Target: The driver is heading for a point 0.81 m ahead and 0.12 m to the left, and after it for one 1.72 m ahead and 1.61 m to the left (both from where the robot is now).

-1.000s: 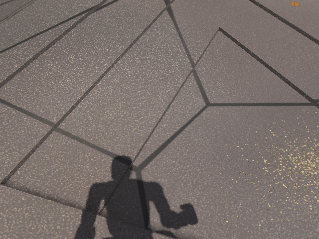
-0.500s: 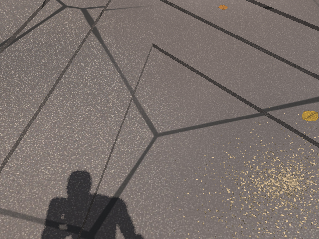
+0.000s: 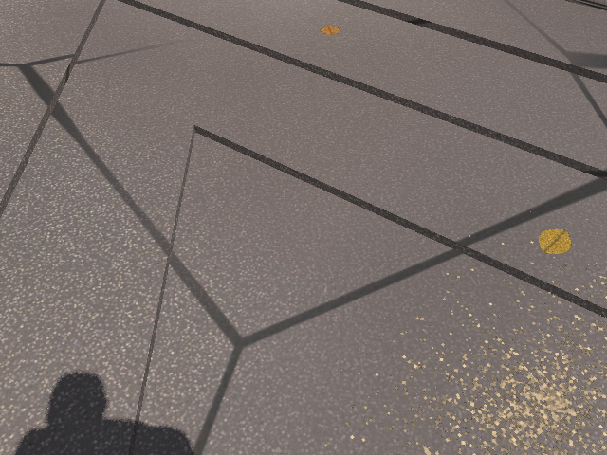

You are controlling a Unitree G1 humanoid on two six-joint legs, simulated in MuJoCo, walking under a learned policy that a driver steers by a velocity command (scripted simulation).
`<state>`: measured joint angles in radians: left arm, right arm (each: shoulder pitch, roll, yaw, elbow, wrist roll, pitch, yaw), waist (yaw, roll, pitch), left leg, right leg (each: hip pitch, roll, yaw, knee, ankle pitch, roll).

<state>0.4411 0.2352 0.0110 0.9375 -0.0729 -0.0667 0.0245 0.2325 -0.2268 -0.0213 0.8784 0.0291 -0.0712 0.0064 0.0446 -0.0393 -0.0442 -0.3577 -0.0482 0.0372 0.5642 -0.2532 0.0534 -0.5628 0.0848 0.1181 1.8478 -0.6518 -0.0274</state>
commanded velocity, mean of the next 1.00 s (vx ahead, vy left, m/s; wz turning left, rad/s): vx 0.42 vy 0.00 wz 0.22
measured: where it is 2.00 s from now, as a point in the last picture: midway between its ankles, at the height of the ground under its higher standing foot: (315, 417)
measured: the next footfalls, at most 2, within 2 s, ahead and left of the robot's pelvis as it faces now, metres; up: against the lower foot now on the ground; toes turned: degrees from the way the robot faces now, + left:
right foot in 0.34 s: +0.36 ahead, -0.13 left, +0.00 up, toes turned -1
left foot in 0.86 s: +0.61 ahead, +0.12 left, +0.00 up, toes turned +13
